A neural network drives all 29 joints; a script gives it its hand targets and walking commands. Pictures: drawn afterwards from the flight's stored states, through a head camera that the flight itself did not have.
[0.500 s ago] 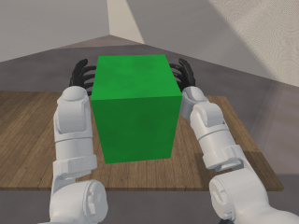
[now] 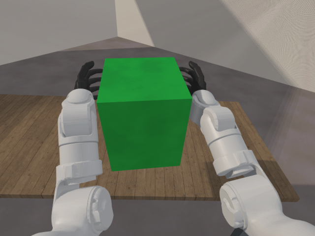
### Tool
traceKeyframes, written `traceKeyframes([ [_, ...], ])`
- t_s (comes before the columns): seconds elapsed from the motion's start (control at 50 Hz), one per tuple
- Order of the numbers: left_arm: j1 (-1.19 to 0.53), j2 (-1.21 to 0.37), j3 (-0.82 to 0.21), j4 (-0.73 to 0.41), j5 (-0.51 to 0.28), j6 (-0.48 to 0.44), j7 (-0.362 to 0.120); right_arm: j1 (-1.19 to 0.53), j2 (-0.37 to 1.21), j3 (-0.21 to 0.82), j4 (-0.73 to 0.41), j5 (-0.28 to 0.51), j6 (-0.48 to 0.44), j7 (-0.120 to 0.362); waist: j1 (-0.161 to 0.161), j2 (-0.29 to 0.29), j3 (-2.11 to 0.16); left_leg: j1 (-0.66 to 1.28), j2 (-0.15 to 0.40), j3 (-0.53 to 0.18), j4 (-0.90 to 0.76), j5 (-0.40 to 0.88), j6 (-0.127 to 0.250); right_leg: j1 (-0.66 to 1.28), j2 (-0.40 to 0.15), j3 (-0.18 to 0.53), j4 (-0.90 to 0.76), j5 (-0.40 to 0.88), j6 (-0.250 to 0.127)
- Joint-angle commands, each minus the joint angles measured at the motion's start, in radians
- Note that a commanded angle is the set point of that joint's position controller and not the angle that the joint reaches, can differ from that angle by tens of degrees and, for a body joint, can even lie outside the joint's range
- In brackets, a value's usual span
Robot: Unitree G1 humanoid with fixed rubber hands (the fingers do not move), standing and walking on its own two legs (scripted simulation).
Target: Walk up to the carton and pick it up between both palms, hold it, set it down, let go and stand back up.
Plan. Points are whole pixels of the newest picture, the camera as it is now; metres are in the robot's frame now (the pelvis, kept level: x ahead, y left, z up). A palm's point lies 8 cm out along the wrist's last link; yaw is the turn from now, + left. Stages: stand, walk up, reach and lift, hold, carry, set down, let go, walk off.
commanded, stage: hold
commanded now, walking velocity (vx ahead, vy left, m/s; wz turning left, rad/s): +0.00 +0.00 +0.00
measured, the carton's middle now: (143, 113) +0.36 +0.01 +0.20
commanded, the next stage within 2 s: none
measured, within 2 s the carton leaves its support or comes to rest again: neither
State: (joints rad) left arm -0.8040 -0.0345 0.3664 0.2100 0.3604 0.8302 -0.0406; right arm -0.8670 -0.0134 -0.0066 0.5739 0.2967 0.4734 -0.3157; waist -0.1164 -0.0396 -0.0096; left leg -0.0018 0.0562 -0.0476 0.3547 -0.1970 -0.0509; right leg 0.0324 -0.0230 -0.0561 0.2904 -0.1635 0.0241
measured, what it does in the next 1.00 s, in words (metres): stands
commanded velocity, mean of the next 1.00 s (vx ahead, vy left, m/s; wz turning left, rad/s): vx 0.00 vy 0.00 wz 0.00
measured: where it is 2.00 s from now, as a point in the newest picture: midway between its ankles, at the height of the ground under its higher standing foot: outside the picture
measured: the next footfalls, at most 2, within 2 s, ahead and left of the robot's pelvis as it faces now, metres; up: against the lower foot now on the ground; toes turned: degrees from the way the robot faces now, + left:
none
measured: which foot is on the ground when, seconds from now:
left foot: down 0.00-1.00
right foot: down 0.00-1.00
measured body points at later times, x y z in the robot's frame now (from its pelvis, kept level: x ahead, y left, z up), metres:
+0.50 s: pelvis +0.01 +0.00 +0.00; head -0.06 +0.02 +0.44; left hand +0.39 +0.14 +0.25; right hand +0.38 -0.13 +0.25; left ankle +0.01 +0.15 -0.75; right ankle +0.01 -0.13 -0.75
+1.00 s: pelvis +0.00 +0.00 +0.00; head -0.07 +0.02 +0.44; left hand +0.39 +0.14 +0.25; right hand +0.38 -0.12 +0.25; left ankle +0.01 +0.15 -0.75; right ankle +0.01 -0.13 -0.75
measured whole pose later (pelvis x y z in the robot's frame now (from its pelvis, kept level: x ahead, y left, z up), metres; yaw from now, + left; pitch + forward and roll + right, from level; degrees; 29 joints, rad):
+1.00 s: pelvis +0.00 +0.00 +0.00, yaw +0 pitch -9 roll -1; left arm -0.79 -0.04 0.37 0.18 0.36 0.84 -0.04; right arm -0.86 -0.01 0.00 0.56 0.30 0.49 -0.32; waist -0.12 -0.04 -0.01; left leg 0.00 0.06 -0.06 0.36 -0.20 -0.05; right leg 0.04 -0.02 -0.05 0.29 -0.17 0.02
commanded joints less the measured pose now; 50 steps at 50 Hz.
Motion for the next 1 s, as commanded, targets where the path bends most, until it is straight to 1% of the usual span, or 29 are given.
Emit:
traceKeyframes([
  [0.0,-0.745,-0.541,-0.471,-0.064,-0.167,-0.068,-0.126,-0.830,0.604,0.325,-0.268,0.108,-0.030,0.116,-0.008,0.085,-0.322,0.002,-0.116,0.075,-0.038,0.237,0.001,0.120,0.099,-0.023,-0.010,0.163,0.039],
  [0.02,-0.740,-0.535,-0.454,-0.034,-0.164,-0.068,-0.128,-0.833,0.589,0.310,-0.253,0.104,-0.025,0.115,-0.006,0.071,-0.300,0.001,-0.115,0.073,-0.043,0.226,0.001,0.110,0.097,-0.028,-0.019,0.149,0.041],
  [0.06,-0.749,-0.533,-0.475,-0.079,-0.164,-0.072,-0.128,-0.806,0.598,0.321,-0.242,0.111,-0.024,0.113,-0.010,0.082,-0.321,0.014,-0.110,0.074,-0.038,0.254,-0.003,0.123,0.100,-0.024,-0.008,0.180,0.038],
  [0.14,-0.756,-0.541,-0.484,-0.076,-0.177,-0.075,-0.124,-0.821,0.595,0.326,-0.273,0.112,-0.027,0.110,-0.016,0.085,-0.350,0.020,-0.115,0.073,-0.032,0.262,-0.007,0.130,0.101,-0.027,-0.012,0.187,0.039],
  [0.18,-0.733,-0.524,-0.464,-0.059,-0.168,-0.071,-0.133,-0.805,0.597,0.332,-0.262,0.108,-0.022,0.106,-0.011,0.057,-0.320,0.013,-0.116,0.079,-0.039,0.253,0.002,0.131,0.096,-0.028,-0.014,0.188,0.044],
  [0.2,-0.759,-0.533,-0.471,-0.088,-0.177,-0.076,-0.130,-0.804,0.609,0.330,-0.259,0.109,-0.023,0.107,-0.013,0.067,-0.334,0.018,-0.117,0.075,-0.038,0.244,0.003,0.121,0.094,-0.025,-0.013,0.181,0.044],
  [0.26,-0.737,-0.534,-0.467,-0.060,-0.171,-0.072,-0.130,-0.835,0.606,0.335,-0.295,0.118,-0.030,0.110,-0.003,0.063,-0.334,0.014,-0.115,0.070,-0.034,0.254,0.002,0.116,0.102,-0.025,-0.016,0.182,0.041],
  [0.3,-0.762,-0.536,-0.479,-0.093,-0.177,-0.076,-0.127,-0.811,0.610,0.334,-0.270,0.116,-0.025,0.106,-0.017,0.086,-0.345,0.026,-0.118,0.074,-0.032,0.275,-0.003,0.126,0.098,-0.030,-0.007,0.200,0.045],
  [0.32,-0.743,-0.523,-0.463,-0.053,-0.168,-0.074,-0.128,-0.824,0.602,0.330,-0.263,0.111,-0.023,0.107,0.000,0.073,-0.309,0.006,-0.118,0.076,-0.040,0.248,-0.002,0.118,0.098,-0.026,-0.012,0.184,0.045],
  [0.34,-0.740,-0.537,-0.484,-0.099,-0.175,-0.073,-0.125,-0.826,0.617,0.351,-0.306,0.126,-0.029,0.105,0.000,0.081,-0.365,0.021,-0.116,0.072,-0.025,0.296,-0.002,0.136,0.101,-0.025,0.000,0.226,0.043],
  [0.36,-0.704,-0.544,-0.488,-0.097,-0.176,-0.067,-0.129,-0.805,0.608,0.351,-0.312,0.134,-0.028,0.099,-0.015,0.079,-0.365,0.042,-0.117,0.072,-0.017,0.318,-0.007,0.145,0.103,-0.028,-0.005,0.258,0.047],
  [0.4,-0.700,-0.541,-0.491,-0.091,-0.180,-0.061,-0.129,-0.806,0.590,0.360,-0.331,0.138,-0.024,0.095,-0.022,0.083,-0.375,0.051,-0.118,0.068,-0.014,0.327,-0.013,0.149,0.104,-0.028,-0.002,0.262,0.045],
  [0.42,-0.692,-0.542,-0.504,-0.134,-0.181,-0.061,-0.129,-0.788,0.600,0.363,-0.346,0.146,-0.024,0.094,-0.022,0.084,-0.393,0.064,-0.114,0.067,-0.005,0.364,-0.011,0.152,0.107,-0.024,0.004,0.302,0.045],
  [0.46,-0.725,-0.535,-0.498,-0.115,-0.179,-0.060,-0.130,-0.782,0.587,0.357,-0.314,0.137,-0.016,0.097,-0.023,0.095,-0.349,0.055,-0.116,0.068,-0.019,0.329,-0.017,0.132,0.105,-0.030,-0.003,0.252,0.044],
  [0.5,-0.705,-0.529,-0.497,-0.150,-0.168,-0.053,-0.135,-0.750,0.585,0.352,-0.287,0.130,-0.009,0.097,-0.026,0.100,-0.320,0.045,-0.115,0.069,-0.022,0.324,-0.017,0.141,0.102,-0.027,0.000,0.253,0.041],
  [0.58,-0.730,-0.523,-0.477,-0.108,-0.158,-0.052,-0.141,-0.781,0.589,0.327,-0.270,0.115,-0.007,0.106,-0.014,0.084,-0.281,0.007,-0.112,0.074,-0.044,0.242,-0.007,0.123,0.097,-0.025,-0.009,0.176,0.042],
  [0.62,-0.748,-0.540,-0.499,-0.129,-0.179,-0.062,-0.132,-0.845,0.611,0.362,-0.351,0.131,-0.022,0.105,-0.001,0.076,-0.358,0.024,-0.113,0.068,-0.025,0.264,0.001,0.118,0.100,-0.023,-0.004,0.208,0.046],
  [0.64,-0.735,-0.536,-0.490,-0.116,-0.174,-0.062,-0.131,-0.809,0.611,0.354,-0.317,0.125,-0.015,0.104,-0.006,0.083,-0.324,0.019,-0.114,0.072,-0.036,0.277,-0.006,0.124,0.099,-0.032,0.002,0.217,0.046],
  [0.66,-0.724,-0.549,-0.499,-0.121,-0.180,-0.062,-0.125,-0.837,0.611,0.371,-0.354,0.139,-0.021,0.104,0.005,0.085,-0.361,0.034,-0.114,0.072,-0.023,0.312,-0.010,0.130,0.105,-0.028,0.000,0.242,0.045],
  [0.7,-0.721,-0.525,-0.476,-0.111,-0.168,-0.058,-0.126,-0.792,0.602,0.352,-0.296,0.129,-0.010,0.103,-0.003,0.076,-0.332,0.035,-0.112,0.072,-0.026,0.290,-0.005,0.124,0.099,-0.022,-0.005,0.229,0.043],
  [0.72,-0.724,-0.526,-0.460,-0.083,-0.155,-0.055,-0.129,-0.802,0.592,0.339,-0.270,0.119,-0.009,0.107,0.007,0.086,-0.303,0.021,-0.113,0.073,-0.038,0.253,-0.004,0.102,0.101,-0.027,-0.014,0.173,0.042],
  [0.74,-0.709,-0.533,-0.463,-0.085,-0.159,-0.053,-0.133,-0.784,0.596,0.338,-0.274,0.119,-0.008,0.106,-0.006,0.075,-0.315,0.025,-0.113,0.074,-0.039,0.249,-0.001,0.108,0.099,-0.024,-0.017,0.176,0.044],
  [0.76,-0.708,-0.532,-0.474,-0.091,-0.163,-0.052,-0.131,-0.813,0.598,0.344,-0.306,0.123,-0.015,0.106,-0.001,0.067,-0.334,0.018,-0.113,0.078,-0.038,0.251,-0.003,0.128,0.102,-0.026,-0.006,0.195,0.042],
  [0.84,-0.728,-0.533,-0.502,-0.130,-0.186,-0.063,-0.124,-0.795,0.601,0.347,-0.321,0.134,-0.017,0.100,-0.020,0.077,-0.384,0.056,-0.114,0.067,-0.012,0.316,-0.009,0.134,0.102,-0.024,-0.003,0.262,0.044],
  [0.86,-0.727,-0.540,-0.497,-0.111,-0.178,-0.058,-0.124,-0.791,0.581,0.330,-0.292,0.123,-0.013,0.100,-0.022,0.092,-0.343,0.048,-0.110,0.067,-0.020,0.296,-0.016,0.115,0.105,-0.030,-0.009,0.223,0.040],
  [0.88,-0.703,-0.522,-0.468,-0.069,-0.158,-0.050,-0.129,-0.794,0.572,0.328,-0.270,0.116,-0.006,0.101,-0.016,0.074,-0.287,0.024,-0.115,0.068,-0.034,0.251,-0.006,0.110,0.099,-0.024,-0.021,0.184,0.039],
  [0.92,-0.696,-0.530,-0.464,-0.073,-0.162,-0.051,-0.139,-0.778,0.577,0.331,-0.272,0.107,-0.007,0.103,-0.016,0.070,-0.298,0.029,-0.111,0.075,-0.042,0.252,-0.004,0.116,0.098,-0.027,-0.017,0.181,0.040],
  [0.94,-0.733,-0.533,-0.479,-0.095,-0.170,-0.058,-0.135,-0.782,0.580,0.316,-0.259,0.111,-0.008,0.106,-0.027,0.086,-0.314,0.027,-0.110,0.073,-0.041,0.247,-0.008,0.106,0.100,-0.026,-0.016,0.171,0.039],
  [0.98,-0.743,-0.535,-0.476,-0.089,-0.173,-0.061,-0.131,-0.811,0.604,0.329,-0.282,0.116,-0.013,0.106,-0.015,0.078,-0.326,0.025,-0.114,0.077,-0.034,0.251,-0.002,0.107,0.097,-0.026,-0.012,0.184,0.041],
])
